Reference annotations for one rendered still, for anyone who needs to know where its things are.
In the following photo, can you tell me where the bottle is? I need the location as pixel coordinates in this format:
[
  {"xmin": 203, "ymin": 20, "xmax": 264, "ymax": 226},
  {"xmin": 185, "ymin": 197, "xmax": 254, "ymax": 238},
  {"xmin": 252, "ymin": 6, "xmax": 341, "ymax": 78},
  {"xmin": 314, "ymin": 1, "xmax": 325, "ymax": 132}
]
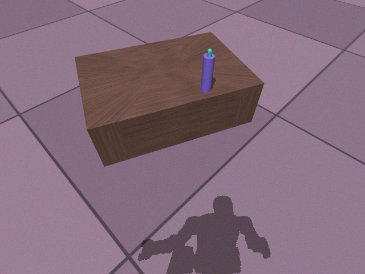
[{"xmin": 201, "ymin": 49, "xmax": 215, "ymax": 93}]

